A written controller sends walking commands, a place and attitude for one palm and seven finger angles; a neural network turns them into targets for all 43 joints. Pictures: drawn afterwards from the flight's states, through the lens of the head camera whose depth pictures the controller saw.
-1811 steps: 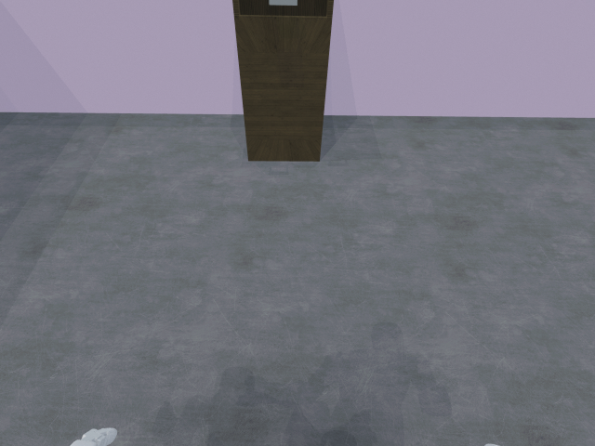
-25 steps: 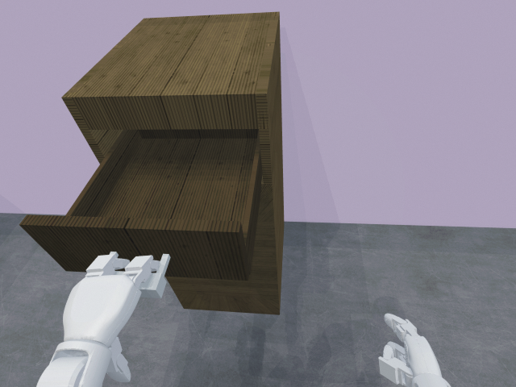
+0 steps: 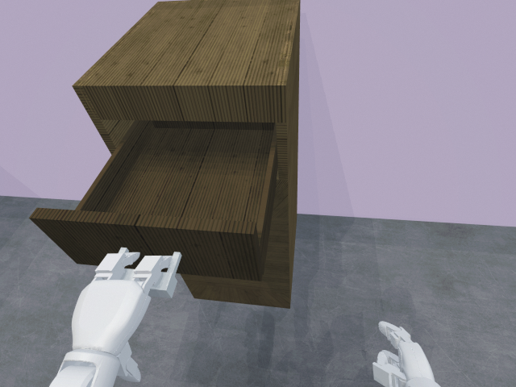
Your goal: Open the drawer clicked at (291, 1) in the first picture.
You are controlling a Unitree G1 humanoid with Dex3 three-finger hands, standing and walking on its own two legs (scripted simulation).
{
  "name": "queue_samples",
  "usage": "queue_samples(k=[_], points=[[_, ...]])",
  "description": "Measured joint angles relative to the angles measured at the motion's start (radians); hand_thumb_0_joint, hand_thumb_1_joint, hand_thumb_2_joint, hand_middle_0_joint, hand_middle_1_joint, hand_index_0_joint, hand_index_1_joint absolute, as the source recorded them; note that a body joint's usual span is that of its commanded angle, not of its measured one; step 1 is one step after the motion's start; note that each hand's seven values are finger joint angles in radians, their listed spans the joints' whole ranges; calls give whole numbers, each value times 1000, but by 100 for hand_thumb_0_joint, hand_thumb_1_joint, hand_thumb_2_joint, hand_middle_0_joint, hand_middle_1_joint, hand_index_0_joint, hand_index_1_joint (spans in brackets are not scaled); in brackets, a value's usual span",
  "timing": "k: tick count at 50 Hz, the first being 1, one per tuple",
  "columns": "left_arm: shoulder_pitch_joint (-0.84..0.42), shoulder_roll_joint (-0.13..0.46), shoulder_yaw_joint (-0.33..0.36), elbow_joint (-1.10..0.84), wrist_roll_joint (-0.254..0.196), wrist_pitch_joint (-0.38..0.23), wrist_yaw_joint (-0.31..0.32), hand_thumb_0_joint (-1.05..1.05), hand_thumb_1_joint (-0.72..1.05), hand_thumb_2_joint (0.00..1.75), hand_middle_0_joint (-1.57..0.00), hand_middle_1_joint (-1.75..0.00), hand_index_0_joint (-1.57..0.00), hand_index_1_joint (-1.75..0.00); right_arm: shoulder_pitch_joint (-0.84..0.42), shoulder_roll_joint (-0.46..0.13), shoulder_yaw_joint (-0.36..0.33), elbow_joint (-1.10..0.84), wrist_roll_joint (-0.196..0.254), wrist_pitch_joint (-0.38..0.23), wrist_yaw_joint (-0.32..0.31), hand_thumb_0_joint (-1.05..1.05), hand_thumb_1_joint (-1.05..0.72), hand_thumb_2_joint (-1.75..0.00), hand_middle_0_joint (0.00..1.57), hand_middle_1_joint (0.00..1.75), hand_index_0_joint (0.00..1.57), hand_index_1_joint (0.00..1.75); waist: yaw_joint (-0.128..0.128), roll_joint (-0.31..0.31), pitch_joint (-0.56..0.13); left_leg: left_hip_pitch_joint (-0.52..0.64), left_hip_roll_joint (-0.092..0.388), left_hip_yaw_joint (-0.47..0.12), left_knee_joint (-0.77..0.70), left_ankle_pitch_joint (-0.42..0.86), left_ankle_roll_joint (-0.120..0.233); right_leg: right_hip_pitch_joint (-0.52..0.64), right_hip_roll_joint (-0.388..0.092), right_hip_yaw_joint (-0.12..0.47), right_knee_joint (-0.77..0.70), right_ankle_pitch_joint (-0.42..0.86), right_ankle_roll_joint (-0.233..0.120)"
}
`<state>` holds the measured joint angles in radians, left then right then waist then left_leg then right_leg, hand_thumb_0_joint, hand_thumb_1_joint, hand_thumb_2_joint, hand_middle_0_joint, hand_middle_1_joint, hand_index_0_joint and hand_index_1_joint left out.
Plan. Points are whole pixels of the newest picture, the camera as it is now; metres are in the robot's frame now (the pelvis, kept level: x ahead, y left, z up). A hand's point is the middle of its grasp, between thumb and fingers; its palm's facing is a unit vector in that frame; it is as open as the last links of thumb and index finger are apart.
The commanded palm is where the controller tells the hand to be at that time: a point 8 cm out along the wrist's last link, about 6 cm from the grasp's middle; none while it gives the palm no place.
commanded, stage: lift the hand off the handle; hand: left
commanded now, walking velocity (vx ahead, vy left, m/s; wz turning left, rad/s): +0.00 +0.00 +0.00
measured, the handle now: (143, 268) +0.26 +0.22 +0.06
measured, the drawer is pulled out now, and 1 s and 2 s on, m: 0.24 0.24 0.24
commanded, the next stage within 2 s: draw the hand back to the body in 1.28 s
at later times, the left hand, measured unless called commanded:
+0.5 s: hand (112, 304) +0.19 +0.22 +0.09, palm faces +0.08 -0.11 -0.99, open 15.2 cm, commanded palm +0.18 +0.22 +0.17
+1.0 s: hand (90, 260) +0.21 +0.22 +0.17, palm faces +0.12 -0.12 -0.99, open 16.1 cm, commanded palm +0.17 +0.22 +0.24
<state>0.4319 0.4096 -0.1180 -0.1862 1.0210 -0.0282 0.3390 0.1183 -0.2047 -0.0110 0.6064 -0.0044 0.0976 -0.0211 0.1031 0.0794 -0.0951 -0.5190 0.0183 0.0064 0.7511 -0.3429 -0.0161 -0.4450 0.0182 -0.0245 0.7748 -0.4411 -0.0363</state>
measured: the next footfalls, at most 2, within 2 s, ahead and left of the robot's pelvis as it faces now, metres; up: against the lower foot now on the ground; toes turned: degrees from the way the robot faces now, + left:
none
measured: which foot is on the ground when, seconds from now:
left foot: down 0.00-1.00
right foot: down 0.00-1.00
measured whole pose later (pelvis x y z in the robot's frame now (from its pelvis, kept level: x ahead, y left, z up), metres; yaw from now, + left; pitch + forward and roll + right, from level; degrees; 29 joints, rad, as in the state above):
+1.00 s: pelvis -0.01 +0.02 +0.03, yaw +0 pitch -3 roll +0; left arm 0.27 0.51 -0.07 -0.49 0.86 0.18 -0.06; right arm 0.04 -0.24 0.06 0.57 0.03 0.13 0.01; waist 0.11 0.13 -0.03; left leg -0.21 0.00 0.01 0.48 -0.22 0.00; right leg -0.13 0.00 -0.02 0.48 -0.30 -0.01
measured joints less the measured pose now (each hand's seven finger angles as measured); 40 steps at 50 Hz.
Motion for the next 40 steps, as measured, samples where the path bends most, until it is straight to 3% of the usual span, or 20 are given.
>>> queue_samples(k=[9, 16, 22, 30, 36, 40], points=[[-8, 14, -15, -10, -24, 41, -71, -1, -49, 30, -29, -50, -41, -45, -21, 1, 11, -20, 0, -5, -5, 1, -90, -90, 20, 30, 20, 30, -12, 7, 11, 50, 3, 2, -26, 10, 2, 51, 3, 3, -34, 16, 1], [34, 30, 16, -63, -70, 30, -110, -1, -49, 30, -32, -44, -39, -42, -12, -13, 7, -42, -6, -24, -4, 1, -90, -90, 20, 30, 20, 30, -25, 6, 24, 90, 8, 11, -56, 18, 3, 90, 9, 12, -71, 32, 3], [51, 46, 48, -156, -70, 39, -83, -1, -49, 30, -28, -38, -36, -40, 6, -37, -9, -22, -3, -19, 3, 1, -90, -90, 20, 30, 20, 30, -7, 13, 30, 112, 4, 4, -73, 24, 7, 121, 5, 6, -101, 42, 8], [1, 58, 10, -172, -102, 89, -185, -1, -49, 30, -26, -36, -35, -40, -8, -33, 9, -2, 12, -10, -7, 1, -90, -90, 20, 30, 20, 30, 10, 32, 48, 178, -9, -1, -134, 53, 15, 192, -7, 0, -162, 69, 17], [-16, 70, 56, -247, -127, 85, -212, -1, -49, 30, -25, -35, -30, -37, -22, -16, 32, -13, 15, -20, -1, 1, -90, -90, 20, 30, 20, 30, 17, 38, 54, 220, -9, -2, -174, 73, 16, 238, -6, -1, -213, 94, 19], [-70, 58, 70, -287, -131, 133, -238, -1, -49, 30, -21, -33, -24, -34, -41, -17, 41, -10, 23, -3, 18, 1, -90, -90, 20, 30, 20, 30, 20, 43, 54, 247, -14, -3, -206, 90, 19, 265, -11, -2, -243, 110, 22]])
